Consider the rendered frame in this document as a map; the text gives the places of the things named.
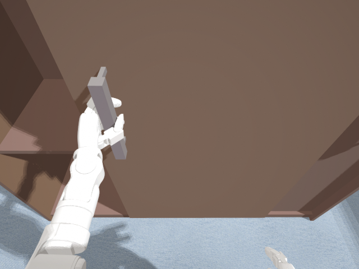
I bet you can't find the handle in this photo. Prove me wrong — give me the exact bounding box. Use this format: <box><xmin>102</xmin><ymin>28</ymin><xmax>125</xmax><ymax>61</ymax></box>
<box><xmin>88</xmin><ymin>67</ymin><xmax>127</xmax><ymax>160</ymax></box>

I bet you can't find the left robot forearm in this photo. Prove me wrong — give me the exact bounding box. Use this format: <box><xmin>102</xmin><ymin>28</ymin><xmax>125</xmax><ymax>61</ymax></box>
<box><xmin>25</xmin><ymin>146</ymin><xmax>105</xmax><ymax>269</ymax></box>

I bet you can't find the right robot hand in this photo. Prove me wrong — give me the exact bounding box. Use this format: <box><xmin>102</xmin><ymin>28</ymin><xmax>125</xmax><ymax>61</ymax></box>
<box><xmin>265</xmin><ymin>247</ymin><xmax>295</xmax><ymax>269</ymax></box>

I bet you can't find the left robot hand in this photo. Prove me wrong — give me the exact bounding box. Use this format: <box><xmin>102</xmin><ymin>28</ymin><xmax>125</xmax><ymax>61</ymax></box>
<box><xmin>77</xmin><ymin>97</ymin><xmax>125</xmax><ymax>150</ymax></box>

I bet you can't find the robot left upper arm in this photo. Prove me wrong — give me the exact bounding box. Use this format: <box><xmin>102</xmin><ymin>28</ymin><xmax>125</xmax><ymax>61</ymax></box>
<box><xmin>28</xmin><ymin>254</ymin><xmax>86</xmax><ymax>269</ymax></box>

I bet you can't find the wardrobe door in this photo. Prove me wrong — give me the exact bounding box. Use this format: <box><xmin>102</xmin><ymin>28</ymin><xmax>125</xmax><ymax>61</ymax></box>
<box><xmin>26</xmin><ymin>0</ymin><xmax>359</xmax><ymax>218</ymax></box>
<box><xmin>271</xmin><ymin>116</ymin><xmax>359</xmax><ymax>211</ymax></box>

